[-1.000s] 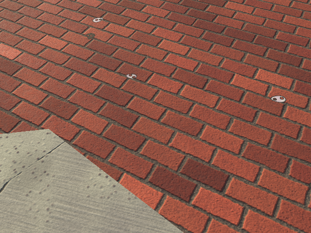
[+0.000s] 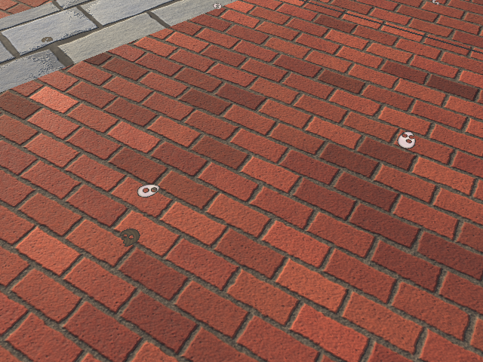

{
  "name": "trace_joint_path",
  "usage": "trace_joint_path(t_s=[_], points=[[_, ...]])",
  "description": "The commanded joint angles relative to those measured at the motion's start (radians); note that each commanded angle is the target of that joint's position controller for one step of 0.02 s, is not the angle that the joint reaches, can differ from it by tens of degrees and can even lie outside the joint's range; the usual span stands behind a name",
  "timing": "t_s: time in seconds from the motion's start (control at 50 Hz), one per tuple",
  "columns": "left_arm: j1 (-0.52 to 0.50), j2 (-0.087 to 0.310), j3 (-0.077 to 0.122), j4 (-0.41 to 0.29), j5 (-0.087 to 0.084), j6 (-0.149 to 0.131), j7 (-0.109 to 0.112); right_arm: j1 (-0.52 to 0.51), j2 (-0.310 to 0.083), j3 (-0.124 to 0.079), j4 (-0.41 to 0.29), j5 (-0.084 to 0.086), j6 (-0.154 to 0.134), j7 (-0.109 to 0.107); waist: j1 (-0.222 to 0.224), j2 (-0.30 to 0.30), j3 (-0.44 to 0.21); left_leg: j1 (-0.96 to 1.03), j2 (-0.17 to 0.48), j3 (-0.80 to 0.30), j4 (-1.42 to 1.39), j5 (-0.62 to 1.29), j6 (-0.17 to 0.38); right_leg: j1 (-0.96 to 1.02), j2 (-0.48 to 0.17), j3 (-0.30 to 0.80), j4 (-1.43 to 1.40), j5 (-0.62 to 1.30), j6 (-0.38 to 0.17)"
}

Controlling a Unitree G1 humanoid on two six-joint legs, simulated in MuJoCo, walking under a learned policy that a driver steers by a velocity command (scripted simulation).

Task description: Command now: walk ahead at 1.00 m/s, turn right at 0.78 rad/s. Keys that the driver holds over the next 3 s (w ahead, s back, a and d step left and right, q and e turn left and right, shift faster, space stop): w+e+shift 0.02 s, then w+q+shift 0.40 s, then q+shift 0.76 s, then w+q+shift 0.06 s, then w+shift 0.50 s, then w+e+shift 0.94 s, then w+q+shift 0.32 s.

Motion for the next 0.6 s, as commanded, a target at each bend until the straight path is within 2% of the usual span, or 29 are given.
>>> trace_joint_path(t_s=[0.02,0.06,0.1,0.12,0.14,0.16,0.18,0.2,0.22,0.24,0.26,0.28,0.3,0.32,0.34,0.36,0.38,0.4,0.42,0.44,0.46,0.48,0.5,0.52,0.56,0.58,0.6], points=[[-0.072,-0.046,-0.026,-0.100,0.000,0.006,-0.025,-0.088,-0.012,0.008,-0.054,0.001,-0.037,0.003,0.061,0.118,0.104,-0.117,0.209,-0.025,-0.235,0.371,0.038,-0.033,-0.032,-0.014,-0.117,0.167,-0.004],[-0.140,-0.042,-0.039,-0.119,0.000,-0.008,-0.036,-0.040,-0.026,0.013,-0.030,-0.001,-0.042,0.002,0.048,0.068,0.133,-0.150,0.181,0.025,-0.294,0.465,0.041,0.077,0.012,-0.047,-0.353,0.252,-0.026],[-0.204,-0.030,-0.046,-0.135,0.007,-0.019,-0.037,0.019,-0.084,0.009,0.004,0.012,-0.040,-0.004,0.045,0.059,0.174,-0.097,0.230,0.013,-0.346,0.678,0.077,0.170,0.069,-0.093,-0.507,0.281,-0.047],[-0.200,-0.007,-0.042,-0.129,0.011,-0.025,-0.032,0.030,-0.119,0.006,0.014,0.019,-0.033,-0.010,0.060,0.071,0.154,-0.021,0.245,0.011,-0.315,0.876,0.091,0.214,0.107,-0.112,-0.554,0.259,-0.056],[-0.165,0.020,-0.035,-0.116,0.017,-0.029,-0.025,0.037,-0.158,0.001,0.022,0.020,-0.020,-0.019,0.087,0.096,0.111,0.057,0.258,0.003,-0.239,1.081,0.100,0.271,0.146,-0.131,-0.574,0.195,-0.061],[-0.073,0.051,-0.024,-0.092,0.025,-0.032,-0.014,0.039,-0.194,-0.005,0.030,0.011,-0.004,-0.025,0.141,0.119,0.040,0.107,0.266,-0.015,-0.080,1.245,0.105,0.376,0.175,-0.131,-0.582,0.118,-0.074],[0.101,0.089,-0.005,-0.038,0.029,-0.032,0.002,0.022,-0.222,-0.011,0.031,-0.002,0.014,-0.029,0.226,0.139,-0.062,0.097,0.272,-0.043,0.151,1.276,0.107,0.555,0.183,-0.094,-0.587,0.027,-0.090],[0.298,0.134,0.017,0.025,0.039,-0.031,0.023,-0.007,-0.214,-0.011,0.026,-0.005,0.027,-0.028,0.318,0.134,-0.147,-0.009,0.229,-0.053,0.450,1.110,0.106,0.773,0.146,-0.046,-0.647,-0.020,-0.103],[0.373,0.235,0.043,0.043,0.051,-0.034,0.044,0.043,-0.079,0.013,0.000,-0.011,0.025,-0.014,0.263,-0.034,-0.263,-0.244,0.116,-0.097,0.865,0.291,0.109,0.994,-0.122,0.243,-0.624,-0.261,-0.092],[0.314,0.287,0.056,0.012,0.058,-0.043,0.040,0.183,0.012,0.030,-0.042,0.057,0.014,-0.003,0.131,-0.229,-0.435,-0.543,-0.024,-0.264,1.187,-0.178,0.089,1.158,-0.358,0.797,-0.848,-0.468,-0.159],[0.228,0.210,0.055,0.009,0.035,-0.049,0.034,0.023,-0.085,0.010,-0.055,0.050,0.014,-0.014,0.157,-0.034,-0.280,-0.635,0.045,-0.305,1.180,-0.044,0.107,1.012,-0.291,0.710,-0.946,-0.493,-0.121],[0.159,0.137,0.036,0.017,0.031,-0.063,0.034,-0.033,-0.073,0.008,-0.064,0.048,0.014,-0.012,0.119,0.014,-0.104,-0.651,0.088,-0.281,1.116,0.041,0.102,0.840,-0.269,0.532,-0.956,-0.373,-0.107],[0.119,0.090,0.029,0.029,0.033,-0.075,0.029,-0.039,-0.047,0.012,-0.049,0.039,0.022,-0.009,0.081,0.068,-0.019,-0.609,0.128,-0.279,1.054,0.070,0.096,0.700,-0.232,0.406,-0.986,-0.228,-0.082],[0.101,0.059,0.019,0.039,0.029,-0.084,0.032,-0.024,-0.024,0.012,-0.037,0.024,0.040,0.000,0.044,0.057,0.012,-0.556,0.151,-0.283,1.021,0.083,0.089,0.608,-0.192,0.289,-1.008,-0.158,-0.054],[0.105,0.024,0.009,0.055,0.022,-0.091,0.033,-0.001,-0.001,0.013,-0.035,0.013,0.062,0.012,0.016,0.020,0.024,-0.516,0.165,-0.278,1.003,0.087,0.077,0.542,-0.178,0.211,-1.031,-0.129,-0.038],[0.113,0.006,0.005,0.069,0.012,-0.102,0.031,-0.022,0.014,0.011,-0.045,0.012,0.078,0.021,0.004,0.008,0.039,-0.530,0.179,-0.276,0.986,0.093,0.072,0.532,-0.162,0.146,-1.047,-0.088,-0.020],[0.117,0.003,0.005,0.082,-0.002,-0.110,0.029,-0.066,0.025,0.010,-0.064,0.010,0.091,0.029,-0.004,0.000,0.067,-0.576,0.190,-0.265,0.964,0.107,0.066,0.529,-0.148,0.075,-1.067,-0.036,-0.003],[0.127,0.001,0.005,0.090,-0.007,-0.117,0.029,-0.119,0.031,0.010,-0.085,0.009,0.099,0.035,0.001,-0.003,0.085,-0.615,0.194,-0.244,0.937,0.145,0.060,0.531,-0.131,0.003,-1.083,0.036,0.018],[0.128,-0.004,0.004,0.093,-0.006,-0.121,0.028,-0.162,0.040,0.012,-0.105,0.011,0.102,0.041,0.000,-0.001,0.096,-0.637,0.185,-0.217,0.897,0.197,0.059,0.530,-0.101,-0.073,-1.096,0.109,0.036],[0.120,-0.016,-0.001,0.094,-0.003,-0.126,0.029,-0.206,0.055,0.018,-0.130,0.011,0.099,0.043,-0.009,-0.015,0.135,-0.631,0.171,-0.177,0.827,0.247,0.056,0.497,-0.078,-0.151,-1.084,0.338,0.044],[0.105,-0.017,-0.003,0.091,-0.002,-0.130,0.031,-0.240,0.064,0.024,-0.147,0.009,0.095,0.045,-0.018,-0.026,0.148,-0.610,0.152,-0.135,0.733,0.301,0.055,0.484,-0.061,-0.209,-1.067,0.497,0.043],[0.088,-0.020,-0.006,0.087,-0.008,-0.131,0.037,-0.269,0.066,0.029,-0.154,0.005,0.087,0.049,-0.020,-0.004,0.159,-0.560,0.121,-0.090,0.598,0.359,0.058,0.474,-0.030,-0.263,-1.051,0.588,0.051],[0.098,-0.005,-0.006,0.087,-0.016,-0.133,0.048,-0.306,0.065,0.032,-0.164,0.001,0.079,0.056,-0.008,0.016,0.157,-0.518,0.084,-0.037,0.458,0.418,0.059,0.496,-0.021,-0.284,-1.035,0.633,0.054],[0.104,0.028,-0.001,0.085,-0.020,-0.135,0.060,-0.295,0.057,0.032,-0.160,-0.005,0.073,0.064,-0.014,0.020,0.131,-0.454,0.042,0.005,0.359,0.479,0.064,0.538,-0.032,-0.298,-0.988,0.722,0.057],[0.101,0.104,0.017,0.064,-0.035,-0.125,0.078,-0.155,0.017,0.016,-0.116,-0.010,0.072,0.066,-0.065,-0.028,0.020,-0.275,-0.045,0.044,0.302,0.485,0.087,0.610,-0.068,-0.290,-0.804,0.966,0.076],[0.073,0.133,0.028,0.050,-0.039,-0.110,0.082,-0.023,-0.021,-0.001,-0.087,-0.012,0.075,0.057,-0.128,-0.052,-0.054,-0.140,-0.075,0.024,0.313,0.437,0.110,0.603,-0.094,-0.276,-0.638,1.034,0.079],[0.029,0.147,0.037,0.032,-0.039,-0.094,0.080,0.147,-0.068,-0.026,-0.046,-0.015,0.077,0.040,-0.209,-0.057,-0.142,0.026,-0.081,-0.031,0.317,0.409,0.143,0.565,-0.113,-0.245,-0.405,0.977,0.080]])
